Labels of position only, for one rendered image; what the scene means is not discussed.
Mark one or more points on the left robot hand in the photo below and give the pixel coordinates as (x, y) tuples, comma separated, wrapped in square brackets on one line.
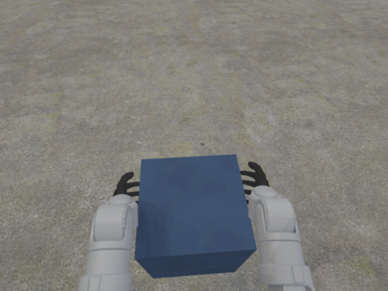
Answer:
[(122, 186)]

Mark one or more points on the carton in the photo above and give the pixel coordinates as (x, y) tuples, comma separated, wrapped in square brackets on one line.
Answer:
[(192, 217)]

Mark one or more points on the robot left forearm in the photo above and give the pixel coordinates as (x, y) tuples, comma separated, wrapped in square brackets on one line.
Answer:
[(110, 244)]

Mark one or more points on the right robot hand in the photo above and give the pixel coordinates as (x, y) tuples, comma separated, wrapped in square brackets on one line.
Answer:
[(258, 175)]

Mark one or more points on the robot right forearm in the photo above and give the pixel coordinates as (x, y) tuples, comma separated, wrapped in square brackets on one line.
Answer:
[(281, 257)]

